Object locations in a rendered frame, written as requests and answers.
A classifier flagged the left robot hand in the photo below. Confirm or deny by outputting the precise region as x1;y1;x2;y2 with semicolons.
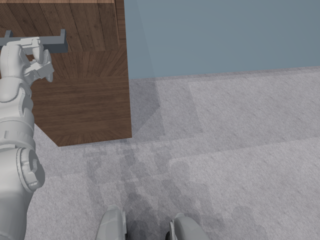
0;37;55;88

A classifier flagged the handle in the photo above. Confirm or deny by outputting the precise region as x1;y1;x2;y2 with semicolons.
0;29;68;54

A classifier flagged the cabinet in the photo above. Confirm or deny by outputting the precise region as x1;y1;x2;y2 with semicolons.
0;0;132;147

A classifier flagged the left robot forearm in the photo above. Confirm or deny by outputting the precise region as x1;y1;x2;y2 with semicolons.
0;77;36;153

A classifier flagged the robot left thigh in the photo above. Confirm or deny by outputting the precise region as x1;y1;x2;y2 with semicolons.
95;209;127;240

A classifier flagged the drawer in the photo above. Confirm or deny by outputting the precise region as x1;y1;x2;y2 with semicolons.
0;0;119;55

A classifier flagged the robot right shin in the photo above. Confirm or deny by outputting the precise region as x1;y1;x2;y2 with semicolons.
174;213;185;219

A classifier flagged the left robot upper arm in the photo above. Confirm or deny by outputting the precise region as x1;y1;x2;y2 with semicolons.
0;147;45;240

